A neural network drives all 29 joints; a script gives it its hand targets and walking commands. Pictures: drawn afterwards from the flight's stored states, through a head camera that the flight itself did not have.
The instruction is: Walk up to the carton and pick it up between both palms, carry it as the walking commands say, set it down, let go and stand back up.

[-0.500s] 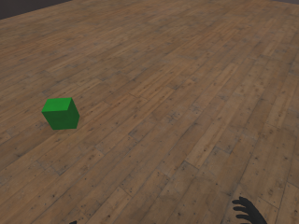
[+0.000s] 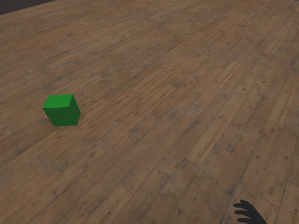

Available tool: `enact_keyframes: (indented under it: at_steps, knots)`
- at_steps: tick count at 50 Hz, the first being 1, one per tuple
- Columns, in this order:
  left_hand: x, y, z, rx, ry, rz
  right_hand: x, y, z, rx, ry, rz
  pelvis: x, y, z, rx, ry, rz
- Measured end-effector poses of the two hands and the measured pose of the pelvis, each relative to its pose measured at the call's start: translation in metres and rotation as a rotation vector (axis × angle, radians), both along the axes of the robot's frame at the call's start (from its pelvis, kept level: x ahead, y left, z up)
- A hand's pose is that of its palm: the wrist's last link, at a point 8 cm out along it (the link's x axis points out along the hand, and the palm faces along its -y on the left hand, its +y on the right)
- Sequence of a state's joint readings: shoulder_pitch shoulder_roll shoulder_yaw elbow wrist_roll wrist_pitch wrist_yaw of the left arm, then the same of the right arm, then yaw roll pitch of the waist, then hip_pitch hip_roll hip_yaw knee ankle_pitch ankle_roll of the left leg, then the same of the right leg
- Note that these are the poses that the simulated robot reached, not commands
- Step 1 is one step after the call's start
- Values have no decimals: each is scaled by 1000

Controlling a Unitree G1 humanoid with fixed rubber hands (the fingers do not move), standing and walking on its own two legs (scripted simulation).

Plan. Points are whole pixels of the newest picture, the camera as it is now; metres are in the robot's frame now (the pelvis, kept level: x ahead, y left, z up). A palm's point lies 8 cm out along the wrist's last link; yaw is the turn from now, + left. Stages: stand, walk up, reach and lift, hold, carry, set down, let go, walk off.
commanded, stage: stand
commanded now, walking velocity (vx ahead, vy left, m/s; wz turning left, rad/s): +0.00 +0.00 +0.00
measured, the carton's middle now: (63, 110) +1.11 +0.75 -0.63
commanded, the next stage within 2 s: walk up in 0.06 s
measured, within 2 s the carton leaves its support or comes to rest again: neither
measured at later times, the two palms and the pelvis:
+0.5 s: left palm out of the picture +0.08 +0.33 -0.11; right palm (254, 215) +0.17 -0.26 -0.07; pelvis +0.01 +0.03 +0.00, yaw +5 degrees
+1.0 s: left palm out of the picture +0.19 +0.44 -0.09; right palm (220, 194) +0.23 -0.18 -0.07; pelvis +0.13 +0.12 +0.01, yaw +10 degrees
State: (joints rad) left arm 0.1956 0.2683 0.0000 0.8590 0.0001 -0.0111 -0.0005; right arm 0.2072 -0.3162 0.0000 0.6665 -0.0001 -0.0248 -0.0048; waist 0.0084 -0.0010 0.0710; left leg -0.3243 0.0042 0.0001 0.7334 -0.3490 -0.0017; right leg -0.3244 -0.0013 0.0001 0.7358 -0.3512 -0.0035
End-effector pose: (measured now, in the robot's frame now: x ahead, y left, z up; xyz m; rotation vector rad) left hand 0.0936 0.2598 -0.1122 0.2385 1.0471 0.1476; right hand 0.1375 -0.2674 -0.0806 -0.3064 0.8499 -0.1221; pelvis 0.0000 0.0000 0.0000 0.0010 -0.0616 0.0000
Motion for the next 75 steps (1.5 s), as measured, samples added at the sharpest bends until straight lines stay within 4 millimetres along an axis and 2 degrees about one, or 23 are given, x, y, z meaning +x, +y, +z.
enact_keyframes:
  at_steps: [15,17,20,24,29,32,39,46,51,55,60,63,68,71,73,75]
  knots:
    - [-6,2,-3,-2,28,5,-2,-1,-1,-2,15,0,0,1,0,-2,2,0]
    - [-5,7,-2,3,8,8,-1,-1,-1,9,40,26,2,2,0,-3,5,6]
    - [-6,25,3,24,-28,30,8,0,2,-9,76,75,5,10,0,-8,12,39]
    - [-10,60,5,58,-40,63,29,5,11,-47,84,124,12,28,-1,-18,21,70]
    - [-4,115,-4,84,-41,81,58,32,20,-93,57,141,29,64,-10,-48,23,107]
    - [10,141,-11,101,-41,65,62,48,14,-105,38,114,39,84,-19,-42,3,141]
    - [36,170,8,112,-19,59,58,75,14,-94,125,84,68,113,-2,-28,0,174]
    - [66,182,18,126,19,52,75,84,12,-88,182,75,102,124,6,-11,0,181]
    - [101,181,23,143,28,35,97,82,4,-76,211,61,131,122,6,7,32,181]
    - [127,176,27,160,11,39,122,79,-6,-65,236,77,153,116,4,22,54,183]
    - [128,182,37,177,-7,110,164,91,-3,-56,236,155,174,117,10,28,53,197]
    - [129,189,37,172,-23,155,190,103,1,-51,228,206,187,122,10,15,41,219]
    - [132,206,25,137,-53,224,235,130,12,-74,191,274,210,140,7,-21,15,260]
    - [142,223,10,117,-73,243,261,148,14,-102,138,292,225,158,-4,-43,8,276]
    - [155,235,-4,114,-83,234,271,153,8,-127,97,277,234,171,-17,-42,-11,290]
    - [166,239,-8,107,-77,222,273,159,6,-123,89,248,242,176,-19,-22,-18,315]
